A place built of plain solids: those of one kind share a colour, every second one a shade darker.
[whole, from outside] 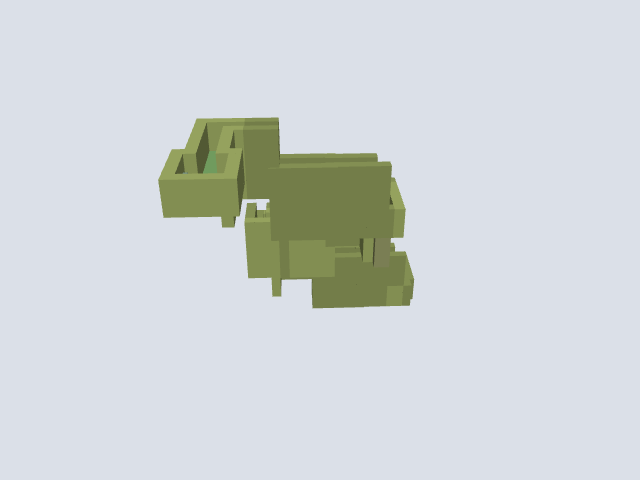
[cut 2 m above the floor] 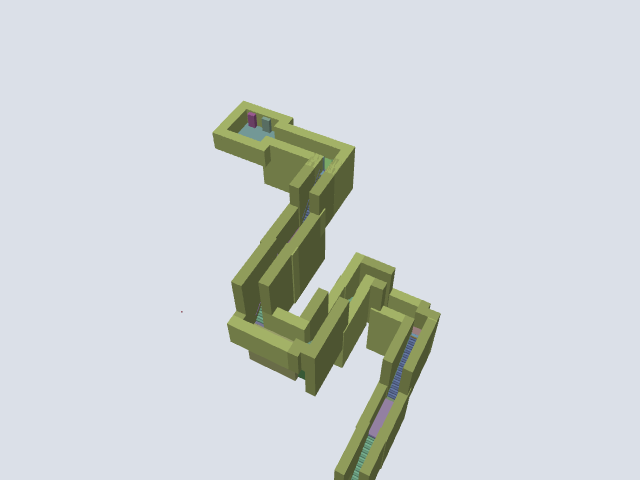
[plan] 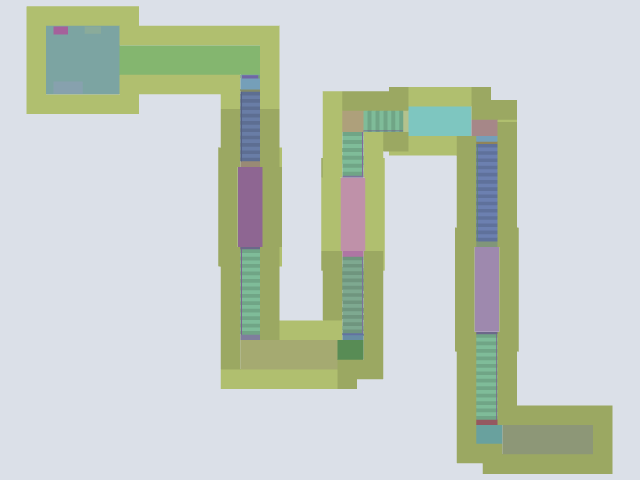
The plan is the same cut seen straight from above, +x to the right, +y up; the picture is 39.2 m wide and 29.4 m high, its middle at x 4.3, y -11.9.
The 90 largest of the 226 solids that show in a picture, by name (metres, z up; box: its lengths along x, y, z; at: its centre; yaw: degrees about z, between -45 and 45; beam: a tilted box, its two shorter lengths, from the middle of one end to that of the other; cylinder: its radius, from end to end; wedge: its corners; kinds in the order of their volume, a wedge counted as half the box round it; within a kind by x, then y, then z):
{
 "wall_concrete_1": {"box": [1.2, 6.6, 3.6], "at": [-13.08, -0.88, 1.4]},
 "wall_concrete_2": {"box": [6.9, 1.2, 3.6], "at": [-10.23, -3.58, 1.4]},
 "wall_concrete_3": {"box": [6.9, 1.2, 3.6], "at": [-10.23, 1.82, 1.4]},
 "wall_concrete_4": {"box": [1.2, 2.4, 3.6], "at": [-7.38, -2.98, 1.4]},
 "wall_concrete_5": {"box": [1.2, 2.4, 3.6], "at": [-7.38, 1.22, 1.4]},
 "wall_concrete_6": {"box": [7.4, 1.2, 7.81], "at": [-4.28, -2.38, -0.7]},
 "wall_concrete_7": {"box": [9.8, 1.2, 3.6], "at": [-3.08, 0.62, 1.4]},
 "wall_concrete_8": {"box": [1.2, 7.3, 8.73], "at": [-1.33, -9.88, -5.37]},
 "wall_concrete_9": {"box": [1.35, 1.2, 8.73], "at": [-1.25, -12.93, -5.37]},
 "wall_concrete_10": {"box": [1.35, 1.2, 3.6], "at": [-1.25, -6.83, -2.81]},
 "wall_concrete_11": {"box": [1.2, 4.2, 3.6], "at": [-1.18, -18.93, -7.93]},
 "wall_concrete_12": {"box": [1.2, 6.9, 8.73], "at": [-1.18, -15.78, -5.37]},
 "wall_concrete_13": {"box": [1.2, 5.65, 7.81], "at": [-1.18, -4.6, -0.7]},
 "wall_concrete_14": {"box": [1.2, 2.1, 7.81], "at": [-1.18, -2.83, -0.7]},
 "wall_concrete_15": {"box": [1.2, 5.7, 8.73], "at": [1.22, -15.18, -5.37]},
 "wall_concrete_16": {"box": [1.2, 5.95, 7.81], "at": [1.22, -4.45, -0.7]},
 "wall_concrete_17": {"box": [1.2, 5.1, 7.81], "at": [1.22, -1.33, -0.7]},
 "wall_concrete_18": {"box": [1.35, 1.2, 8.73], "at": [1.3, -12.93, -5.37]},
 "wall_concrete_19": {"box": [1.35, 1.2, 3.6], "at": [1.3, -6.83, -2.81]},
 "wall_concrete_20": {"box": [1.2, 7.3, 8.73], "at": [1.37, -9.88, -5.37]},
 "wall_concrete_21": {"box": [8.35, 1.2, 3.6], "at": [2.4, -20.43, -7.93]},
 "wall_concrete_22": {"box": [5.05, 1.2, 8.24], "at": [3.15, -17.43, -10.26]},
 "wall_concrete_23": {"box": [1.2, 6.9, 8.06], "at": [4.97, -10.33, -14.81]},
 "wall_concrete_24": {"box": [1.3, 1.2, 3.6], "at": [5.02, -13.18, -12.58]},
 "wall_concrete_25": {"box": [1.3, 1.2, 8.06], "at": [5.02, -7.48, -14.81]},
 "wall_concrete_26": {"box": [1.2, 5.45, 8.24], "at": [5.07, -15.3, -10.26]},
 "wall_concrete_27": {"box": [1.2, 5.29, 8.06], "at": [5.07, -5.43, -14.81]},
 "wall_concrete_28": {"box": [1.2, 1.8, 3.6], "at": [5.97, -20.13, -7.93]},
 "wall_concrete_29": {"box": [2.8, 1.2, 3.6], "at": [6.77, -19.83, -7.93]},
 "wall_concrete_30": {"box": [5.25, 1.2, 8.06], "at": [7.1, -3.38, -14.81]},
 "wall_concrete_31": {"box": [1.2, 3.9, 8.24], "at": [7.57, -18.48, -10.26]},
 "wall_concrete_32": {"box": [1.2, 6.35, 8.24], "at": [7.57, -15.75, -10.26]},
 "wall_concrete_33": {"box": [1.2, 2.79, 8.06], "at": [7.57, -6.68, -14.81]},
 "wall_concrete_34": {"box": [1.2, 6.9, 8.06], "at": [7.67, -10.33, -14.81]},
 "wall_concrete_35": {"box": [2.75, 1.2, 8.06], "at": [8.35, -5.88, -14.81]},
 "wall_concrete_36": {"box": [1.2, 1.46, 3.6], "at": [9.12, -3.26, -17.04]},
 "wall_concrete_37": {"box": [5.35, 1.2, 9.37], "at": [11.2, -6.13, -19.92]},
 "wall_concrete_38": {"box": [6.25, 1.2, 3.6], "at": [11.65, -3.13, -17.04]},
 "wall_concrete_39": {"box": [1.2, 7.6, 8.71], "at": [13.17, -14.93, -25.37]},
 "wall_concrete_40": {"box": [1.3, 1.2, 8.71], "at": [13.22, -18.13, -25.37]},
 "wall_concrete_41": {"box": [1.2, 3.55, 3.6], "at": [13.27, -23.8, -27.92]},
 "wall_concrete_42": {"box": [1.2, 6.9, 8.71], "at": [13.27, -20.98, -25.37]},
 "wall_concrete_43": {"box": [1.2, 6.8, 9.37], "at": [13.27, -8.93, -19.92]},
 "wall_concrete_44": {"box": [2.8, 1.2, 3.6], "at": [14.07, -24.98, -27.92]},
 "wall_concrete_45": {"box": [1.2, 2.0, 3.6], "at": [14.17, -3.53, -17.04]},
 "wall_concrete_46": {"box": [1.2, 1.85, 3.6], "at": [14.87, -25.3, -27.92]},
 "wall_concrete_47": {"box": [2.8, 1.2, 3.6], "at": [14.97, -3.93, -17.04]},
 "wall_concrete_48": {"box": [1.2, 5.7, 8.71], "at": [15.77, -20.38, -25.37]},
 "wall_concrete_49": {"box": [1.2, 7.65, 9.37], "at": [15.77, -8.5, -19.92]},
 "wall_concrete_50": {"box": [1.2, 3.75, 9.37], "at": [15.77, -5.2, -19.92]},
 "wall_concrete_51": {"box": [1.3, 1.2, 8.71], "at": [15.82, -18.13, -25.37]},
 "wall_concrete_52": {"box": [1.2, 7.6, 8.71], "at": [15.87, -14.93, -25.37]},
 "wall_concrete_53": {"box": [7.95, 1.2, 3.6], "at": [18.25, -25.63, -27.92]},
 "wall_concrete_54": {"box": [7.05, 1.2, 3.6], "at": [18.7, -22.63, -27.92]},
 "wall_concrete_55": {"box": [1.2, 4.2, 3.6], "at": [21.62, -24.13, -27.92]},
 "floor_gallery1a_concrete_1": {"box": [5.95, 1.8, 5.04], "at": [2.4, -18.93, -11.86]},
 "floor_landings3a_concrete_1": {"box": [1.5, 5.2, 5.51], "at": [14.52, -14.93, -26.97]},
 "floor_landings1a_concrete_1": {"box": [1.5, 4.9, 5.53], "at": [0.02, -9.88, -6.97]},
 "floor_landings2a_concrete_1": {"box": [1.5, 4.5, 4.86], "at": [6.32, -10.33, -16.41]},
 "step_1": {"box": [1.2, 0.31, 4.54], "at": [0.02, -13.0, -7.11]},
 "step_2": {"box": [1.2, 0.31, 4.75], "at": [0.02, -12.77, -7.01]},
 "step_3": {"box": [1.2, 0.31, 4.96], "at": [0.02, -12.54, -6.9]},
 "step_4": {"box": [1.3, 0.3, 4.31], "at": [6.32, -7.87, -16.33]},
 "step_5": {"box": [1.3, 0.31, 4.1], "at": [14.52, -18.65, -27.32]},
 "step_6": {"box": [1.3, 0.31, 4.31], "at": [14.52, -18.43, -27.22]},
 "step_7": {"box": [1.3, 0.31, 4.52], "at": [14.52, -18.2, -27.11]},
 "step_8": {"box": [1.3, 0.31, 4.74], "at": [14.52, -17.97, -27.0]},
 "step_9": {"box": [1.3, 0.31, 4.95], "at": [14.52, -17.74, -26.9]},
 "step_s3a_1": {"box": [1.3, 0.3, 4.38], "at": [14.52, -7.42, -22.07]},
 "step_s3a_2": {"box": [1.3, 0.3, 4.59], "at": [14.52, -7.2, -21.97]},
 "step_s3a_3": {"box": [1.3, 0.3, 4.79], "at": [14.52, -6.97, -21.86]},
 "step_s3a_4": {"box": [1.3, 0.3, 5.0], "at": [14.52, -6.75, -21.76]},
 "step_s3a_5": {"box": [1.3, 0.3, 5.21], "at": [14.52, -6.53, -21.66]},
 "step_s3a_6": {"box": [1.3, 0.3, 5.41], "at": [14.52, -6.31, -21.55]},
 "step_s3a_7": {"box": [1.3, 0.3, 5.62], "at": [14.52, -6.09, -21.45]},
 "floor_recess_concrete_1": {"box": [1.2, 0.9, 4.61], "at": [0.02, -2.23, -2.3]},
 "floor_recess_concrete_2": {"box": [1.3, 0.3, 5.04], "at": [6.32, -17.88, -11.86]},
 "floor_recess_concrete_3": {"box": [1.3, 0.35, 6.17], "at": [14.52, -5.7, -21.52]},
 "floor_gallery1b_concrete_1": {"box": [1.6, 1.2, 5.04], "at": [6.17, -18.63, -11.86]},
 "floor_gatehouse_concrete_1": {"box": [4.5, 4.2, 0.4], "at": [-10.23, -0.88, -0.2]},
 "floor_gallery_concrete_1": {"box": [8.6, 1.8, 0.4], "at": [-3.68, -0.88, -0.2]},
 "floor_gallery3b_concrete_1": {"box": [5.55, 1.8, 0.4], "at": [18.25, -24.13, -29.52]},
 "floor_l1a_1": {"box": [1.3, 1.3, 2.18], "at": [6.32, -4.63, -17.39]},
 "floor_shafts3a_concrete_1": {"box": [1.3, 6.45, 0.4], "at": [14.52, -9.1, -24.41]},
 "floor_shafts3b_concrete_1": {"box": [1.3, 5.7, 0.4], "at": [14.52, -20.38, -29.52]},
 "floor_gallery2a_concrete_1": {"box": [3.85, 1.8, 0.4], "at": [11.65, -4.63, -18.64]},
 "floor_shafts1b_concrete_1": {"box": [1.2, 5.7, 0.4], "at": [0.02, -15.18, -9.53]},
 "floor_shafts2a_concrete_1": {"box": [1.3, 5.15, 0.4], "at": [6.32, -15.15, -14.18]},
 "floor_shafts1a_concrete_1": {"box": [1.2, 4.75, 0.4], "at": [0.02, -5.05, -4.41]},
 "step_s2a_1": {"box": [1.3, 0.28, 4.48], "at": [6.32, -17.53, -11.79]}
}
